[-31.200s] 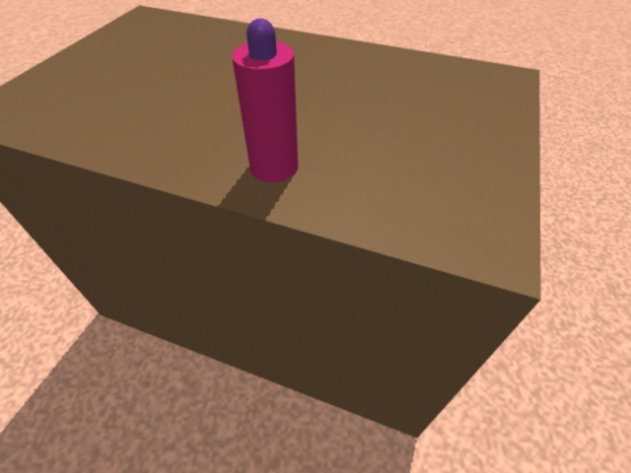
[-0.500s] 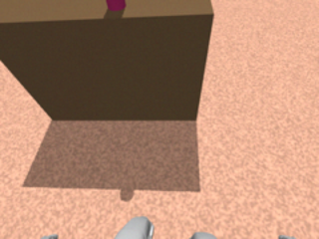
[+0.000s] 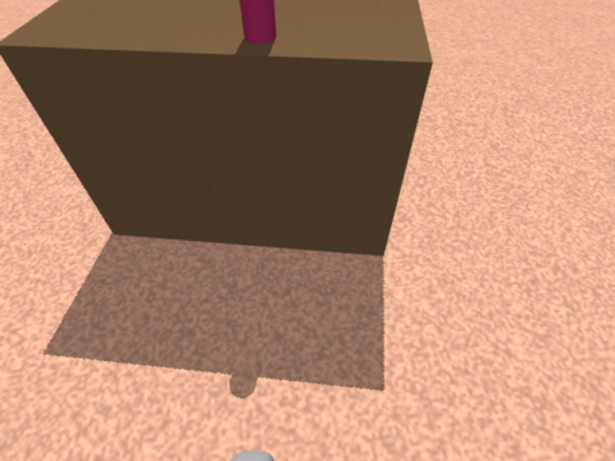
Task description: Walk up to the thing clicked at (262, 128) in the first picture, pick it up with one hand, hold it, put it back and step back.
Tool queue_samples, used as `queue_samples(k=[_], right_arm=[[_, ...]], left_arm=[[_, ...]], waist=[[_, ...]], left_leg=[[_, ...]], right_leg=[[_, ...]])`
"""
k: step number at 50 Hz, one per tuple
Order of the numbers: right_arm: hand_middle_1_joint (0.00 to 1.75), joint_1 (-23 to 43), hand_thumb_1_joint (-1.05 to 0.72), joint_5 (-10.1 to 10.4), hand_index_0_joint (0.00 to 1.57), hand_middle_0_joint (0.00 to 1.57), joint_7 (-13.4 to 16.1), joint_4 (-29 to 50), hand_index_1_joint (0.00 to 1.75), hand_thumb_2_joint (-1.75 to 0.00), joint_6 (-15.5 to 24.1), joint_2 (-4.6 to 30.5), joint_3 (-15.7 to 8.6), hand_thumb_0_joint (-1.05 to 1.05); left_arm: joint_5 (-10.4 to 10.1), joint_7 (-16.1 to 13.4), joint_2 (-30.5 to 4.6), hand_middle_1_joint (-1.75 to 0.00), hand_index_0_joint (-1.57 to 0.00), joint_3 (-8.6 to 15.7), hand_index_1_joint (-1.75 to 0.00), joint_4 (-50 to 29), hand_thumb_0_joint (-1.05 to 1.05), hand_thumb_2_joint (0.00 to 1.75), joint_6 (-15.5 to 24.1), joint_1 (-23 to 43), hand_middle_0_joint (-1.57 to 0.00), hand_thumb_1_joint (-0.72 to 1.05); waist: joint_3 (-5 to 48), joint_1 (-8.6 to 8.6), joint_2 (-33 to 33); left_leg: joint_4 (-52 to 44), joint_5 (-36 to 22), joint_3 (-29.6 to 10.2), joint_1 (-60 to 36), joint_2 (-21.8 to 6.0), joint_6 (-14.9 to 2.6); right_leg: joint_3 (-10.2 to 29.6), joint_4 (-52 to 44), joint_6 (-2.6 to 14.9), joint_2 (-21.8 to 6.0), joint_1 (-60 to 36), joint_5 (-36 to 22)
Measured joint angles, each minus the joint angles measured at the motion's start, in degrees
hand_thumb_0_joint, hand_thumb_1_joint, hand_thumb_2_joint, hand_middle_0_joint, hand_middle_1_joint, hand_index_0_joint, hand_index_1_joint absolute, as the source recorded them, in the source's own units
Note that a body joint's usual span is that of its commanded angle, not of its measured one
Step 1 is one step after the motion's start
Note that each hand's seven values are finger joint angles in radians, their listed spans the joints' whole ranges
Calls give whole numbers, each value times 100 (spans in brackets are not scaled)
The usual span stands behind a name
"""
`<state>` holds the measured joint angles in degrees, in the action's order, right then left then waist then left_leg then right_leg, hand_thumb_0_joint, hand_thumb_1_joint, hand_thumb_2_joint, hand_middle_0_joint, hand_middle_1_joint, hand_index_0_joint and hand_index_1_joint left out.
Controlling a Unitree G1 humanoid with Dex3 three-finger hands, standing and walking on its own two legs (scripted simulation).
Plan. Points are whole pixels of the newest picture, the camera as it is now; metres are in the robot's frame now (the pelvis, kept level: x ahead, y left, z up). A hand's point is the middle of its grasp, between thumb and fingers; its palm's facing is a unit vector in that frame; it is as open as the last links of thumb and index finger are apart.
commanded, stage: step back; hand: left
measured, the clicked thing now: out of the picture +1.11 +0.18 +0.16
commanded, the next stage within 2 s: stand in 0.48 s
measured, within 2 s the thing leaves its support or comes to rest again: neither
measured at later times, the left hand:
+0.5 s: hand (126, 445) +0.16 +0.28 -0.14, palm faces -0.03 -0.93 -0.37, open 7.4 cm
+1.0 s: hand out of the picture +0.11 +0.27 -0.14, palm faces -0.05 -0.94 -0.34, open 7.4 cm
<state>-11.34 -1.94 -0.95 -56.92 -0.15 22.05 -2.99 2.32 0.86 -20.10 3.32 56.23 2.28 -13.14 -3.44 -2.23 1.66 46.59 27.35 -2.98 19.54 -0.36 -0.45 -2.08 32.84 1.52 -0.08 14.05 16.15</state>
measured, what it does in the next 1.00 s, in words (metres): stands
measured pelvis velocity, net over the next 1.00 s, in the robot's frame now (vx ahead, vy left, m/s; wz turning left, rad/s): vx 0.02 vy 0.02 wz -0.03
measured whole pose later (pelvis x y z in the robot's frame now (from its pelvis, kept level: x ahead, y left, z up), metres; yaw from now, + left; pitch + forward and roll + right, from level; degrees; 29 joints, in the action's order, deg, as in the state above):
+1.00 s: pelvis +0.02 +0.02 +0.02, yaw -2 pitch -3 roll +0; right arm -4.7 -0.5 -0.9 -65.6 0.6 20.1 -0.8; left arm 0.5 0.4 -20.0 0.4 65.3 0.9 -5.4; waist -4.1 0.4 0.2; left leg 18.5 8.5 1.9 6.8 -1.6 0.8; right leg 0.8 18.5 -1.1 -1.0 5.1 10.1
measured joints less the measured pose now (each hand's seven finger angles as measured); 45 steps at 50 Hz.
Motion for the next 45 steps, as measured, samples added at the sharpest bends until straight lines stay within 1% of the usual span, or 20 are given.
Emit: queue_samples(k=[2, 3, 5, 6, 8, 9, 10, 11, 13, 19, 25, 32, 45], right_arm=[[30, 4, -90, -6, 20, 20, -14, -24, 30, -90, 43, 47, -32, 0], [30, 3, -90, -11, 20, 20, -17, -40, 30, -90, 65, 61, -48, 0], [30, 45, -90, -31, 20, 20, 11, -95, 30, -90, 103, 51, -75, 0], [30, 80, -90, -40, 20, 20, 32, -127, 30, -90, 111, 17, -71, 0], [30, 137, -90, -30, 20, 20, 30, -165, 30, -90, 113, -52, -17, 0], [30, 170, -90, -23, 20, 20, 22, -184, 30, -90, 108, -90, 16, 0], [30, 206, -90, -13, 20, 20, 17, -205, 30, -90, 100, -131, 48, 0], [30, 248, -90, 2, 20, 20, 16, -231, 30, -90, 93, -167, 76, 0], [30, 334, -90, 39, 20, 20, 23, -270, 30, -90, 84, -225, 123, 0], [30, 646, -90, 87, 20, 20, 44, -377, 30, -90, 102, -318, 163, 0], [30, 896, -90, 113, 20, 20, 55, -493, 30, -90, 98, -319, 158, 0], [30, 933, -90, 165, 20, 20, 33, -605, 30, -90, 113, -259, 190, 0], [30, 751, -90, 157, 20, 20, 21, -817, 30, -90, 88, -202, 214, 0]], left_arm=[[-6, 6, -3, -30, -20, -29, -30, -3, 0, 90, -12, 33, -21, 90], [-17, 8, -20, -30, -20, -46, -30, -3, 0, 90, -36, 52, -21, 90], [-54, -5, -71, -30, -20, -88, -30, 7, 0, 90, -88, 93, -21, 90], [-92, -17, -96, -30, -20, -107, -30, 30, 0, 90, -123, 110, -21, 90], [-147, -29, -132, -30, -20, -130, -30, 103, 0, 90, -179, 146, -21, 90], [-154, -34, -154, -30, -20, -139, -30, 139, 0, 90, -186, 173, -20, 90], [-157, -43, -176, -30, -20, -146, -30, 169, 0, 90, -174, 201, -20, 90], [-161, -56, -184, -30, -20, -147, -30, 208, 0, 90, -148, 237, -20, 90], [-173, -68, -181, -30, -20, -151, -30, 262, 0, 90, -101, 310, -20, 90], [-190, -107, -159, -30, -20, -194, -30, 327, 0, 90, -92, 615, -20, 90], [-193, -121, -114, -30, -20, -231, -30, 399, 0, 90, -88, 865, -20, 90], [-218, -98, -17, -30, -20, -299, -30, 591, 0, 90, -105, 999, -20, 90], [-188, -54, 27, -30, -20, -299, -30, 849, 0, 90, -133, 868, -20, 90]], waist=[[-26, -5, -15], [-34, 7, -33], [-82, 30, -127], [-88, 27, -196], [-45, 52, -236], [-42, 68, -239], [-43, 74, -249], [-47, 79, -237], [-35, 101, -198], [-49, 124, -192], [-61, 144, -167], [-78, 225, -158], [-78, 263, -172]], left_leg=[[-409, -126, 113, -36, -68, 10], [-761, -314, 165, -127, -87, 12], [-1225, -1223, 255, -293, -31, 60], [-1235, -1294, 320, -318, 5, 66], [-1195, -1165, 376, -325, -18, 44], [-1192, -1114, 382, -348, -48, 43], [-1201, -1081, 392, -383, -76, 52], [-1207, -1057, 392, -414, -113, 64], [-1244, -1038, 377, -457, -169, 80], [-1513, -1104, 459, -635, -134, 56], [-1801, -1219, 534, -817, -104, 44], [-2349, -1512, 522, -1137, -68, 58], [-2783, -1835, 504, -1307, -104, 112]], right_leg=[[-12, 24, -73, -68, -5, 36], [-18, 88, -115, -108, 10, 88], [34, 308, -207, -214, 59, 235], [102, 382, -207, -253, 84, 283], [210, 422, -147, -192, 90, 572], [224, 329, -133, -154, 34, 507], [224, 167, -142, -134, -45, 231], [221, 47, -202, -103, -119, 127], [205, -121, -261, -51, -223, 121], [277, -333, -293, -88, -351, 86], [343, -546, -317, -119, -474, -10], [319, -1043, -328, -149, -779, -266], [296, -1410, -281, -107, -919, -550]])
